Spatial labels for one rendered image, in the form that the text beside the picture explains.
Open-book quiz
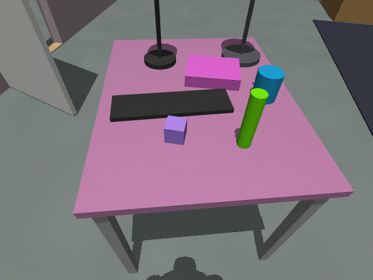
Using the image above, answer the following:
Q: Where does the desk lamp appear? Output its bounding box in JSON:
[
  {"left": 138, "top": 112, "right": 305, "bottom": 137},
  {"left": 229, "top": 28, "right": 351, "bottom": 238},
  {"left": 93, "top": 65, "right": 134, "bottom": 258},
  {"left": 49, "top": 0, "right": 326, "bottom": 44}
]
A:
[
  {"left": 221, "top": 0, "right": 261, "bottom": 67},
  {"left": 144, "top": 0, "right": 176, "bottom": 70}
]

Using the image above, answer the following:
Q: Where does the armchair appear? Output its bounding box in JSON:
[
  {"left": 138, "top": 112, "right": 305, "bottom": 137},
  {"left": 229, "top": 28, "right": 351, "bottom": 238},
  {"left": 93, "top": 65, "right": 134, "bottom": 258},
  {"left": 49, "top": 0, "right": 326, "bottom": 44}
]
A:
[{"left": 321, "top": 0, "right": 373, "bottom": 25}]

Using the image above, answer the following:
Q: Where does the table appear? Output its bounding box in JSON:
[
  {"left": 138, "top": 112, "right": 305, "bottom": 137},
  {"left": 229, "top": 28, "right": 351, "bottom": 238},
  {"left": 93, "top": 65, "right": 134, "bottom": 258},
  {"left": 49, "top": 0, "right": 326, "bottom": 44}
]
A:
[{"left": 73, "top": 38, "right": 354, "bottom": 274}]

